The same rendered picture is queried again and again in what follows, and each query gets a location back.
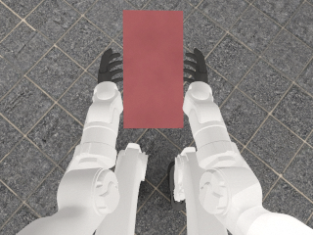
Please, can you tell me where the carton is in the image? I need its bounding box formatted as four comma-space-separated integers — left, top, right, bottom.
122, 10, 184, 129

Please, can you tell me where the robot left upper arm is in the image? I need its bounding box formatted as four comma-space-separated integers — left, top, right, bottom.
16, 167, 120, 235

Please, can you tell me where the left robot thigh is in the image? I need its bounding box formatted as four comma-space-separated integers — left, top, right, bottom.
95, 147, 148, 235

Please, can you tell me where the robot left forearm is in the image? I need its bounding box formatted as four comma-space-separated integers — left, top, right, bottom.
57, 81, 123, 203

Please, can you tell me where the right robot hand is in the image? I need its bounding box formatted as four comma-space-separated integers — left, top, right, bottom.
183, 48, 208, 84

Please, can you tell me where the robot right foot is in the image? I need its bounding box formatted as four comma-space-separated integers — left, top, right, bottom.
167, 161, 185, 211

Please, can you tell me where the robot right upper arm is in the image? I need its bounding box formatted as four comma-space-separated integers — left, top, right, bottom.
199, 166, 313, 235

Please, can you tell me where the robot right forearm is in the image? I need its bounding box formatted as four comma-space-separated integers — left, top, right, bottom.
182, 81, 262, 189

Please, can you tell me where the left robot hand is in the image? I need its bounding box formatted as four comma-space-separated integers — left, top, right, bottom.
98, 48, 123, 84

